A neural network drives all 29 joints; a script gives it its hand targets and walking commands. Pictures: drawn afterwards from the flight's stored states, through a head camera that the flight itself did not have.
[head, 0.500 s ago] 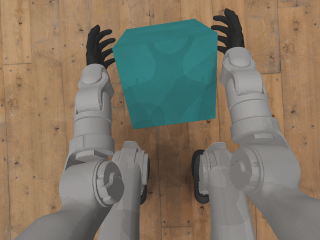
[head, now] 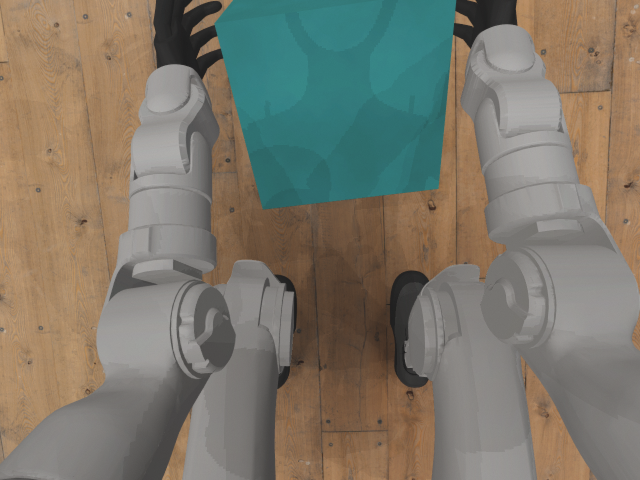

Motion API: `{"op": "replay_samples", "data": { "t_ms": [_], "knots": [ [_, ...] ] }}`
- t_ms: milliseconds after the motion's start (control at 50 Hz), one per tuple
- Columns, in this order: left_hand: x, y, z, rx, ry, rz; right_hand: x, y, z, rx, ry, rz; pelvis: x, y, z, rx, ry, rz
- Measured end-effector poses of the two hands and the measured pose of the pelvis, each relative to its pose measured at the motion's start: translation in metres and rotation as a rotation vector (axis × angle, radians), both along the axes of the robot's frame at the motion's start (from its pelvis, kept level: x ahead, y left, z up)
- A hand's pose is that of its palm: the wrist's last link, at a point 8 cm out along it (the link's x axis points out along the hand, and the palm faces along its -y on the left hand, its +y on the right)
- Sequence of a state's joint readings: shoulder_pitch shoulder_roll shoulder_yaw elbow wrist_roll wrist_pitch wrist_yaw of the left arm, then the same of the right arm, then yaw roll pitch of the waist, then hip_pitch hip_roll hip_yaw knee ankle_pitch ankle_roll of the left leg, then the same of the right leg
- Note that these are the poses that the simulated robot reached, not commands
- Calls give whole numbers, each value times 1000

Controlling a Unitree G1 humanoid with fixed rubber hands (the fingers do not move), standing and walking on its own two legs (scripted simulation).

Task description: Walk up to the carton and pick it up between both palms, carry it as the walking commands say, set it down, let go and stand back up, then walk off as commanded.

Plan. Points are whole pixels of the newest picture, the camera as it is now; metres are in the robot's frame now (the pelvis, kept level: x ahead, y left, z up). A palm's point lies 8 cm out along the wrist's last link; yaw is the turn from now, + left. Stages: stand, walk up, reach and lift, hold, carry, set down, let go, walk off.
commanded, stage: set down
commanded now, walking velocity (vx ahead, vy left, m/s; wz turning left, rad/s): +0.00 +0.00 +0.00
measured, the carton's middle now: (335, 79) +0.54 +0.02 -0.25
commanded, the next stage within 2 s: none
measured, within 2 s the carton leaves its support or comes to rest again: neither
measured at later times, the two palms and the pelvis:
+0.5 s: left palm (180, 45) +0.54 +0.17 -0.15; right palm (485, 9) +0.57 -0.13 -0.15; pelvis +0.00 +0.00 -0.02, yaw +0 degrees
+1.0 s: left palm (181, 37) +0.55 +0.18 -0.15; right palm (483, 1) +0.58 -0.13 -0.15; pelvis +0.01 +0.00 -0.02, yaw +0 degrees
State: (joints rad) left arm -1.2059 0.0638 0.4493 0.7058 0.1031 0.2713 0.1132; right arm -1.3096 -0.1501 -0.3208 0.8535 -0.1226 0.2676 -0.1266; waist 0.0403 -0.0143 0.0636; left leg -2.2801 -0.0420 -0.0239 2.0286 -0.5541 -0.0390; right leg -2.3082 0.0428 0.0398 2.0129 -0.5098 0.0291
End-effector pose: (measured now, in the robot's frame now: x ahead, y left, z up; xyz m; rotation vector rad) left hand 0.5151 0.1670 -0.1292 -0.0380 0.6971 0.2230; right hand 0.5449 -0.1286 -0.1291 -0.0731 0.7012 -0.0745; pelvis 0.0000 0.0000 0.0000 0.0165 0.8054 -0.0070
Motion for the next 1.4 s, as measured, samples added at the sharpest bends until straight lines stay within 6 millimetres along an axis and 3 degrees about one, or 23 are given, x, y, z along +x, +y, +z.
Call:
{"op": "replay_samples", "data": {
  "t_ms": [380, 1400],
  "knots": [
    [22, 6, -13, -28, -46, -32, 22, -1, -13, 52, -42, 31, 2, -2, -17, 1, -28, 5],
    [45, 11, -32, -46, -96, -51, 46, -2, -34, 98, -94, 52, 19, -1, -21, -4, 5, 10]
  ]
}}
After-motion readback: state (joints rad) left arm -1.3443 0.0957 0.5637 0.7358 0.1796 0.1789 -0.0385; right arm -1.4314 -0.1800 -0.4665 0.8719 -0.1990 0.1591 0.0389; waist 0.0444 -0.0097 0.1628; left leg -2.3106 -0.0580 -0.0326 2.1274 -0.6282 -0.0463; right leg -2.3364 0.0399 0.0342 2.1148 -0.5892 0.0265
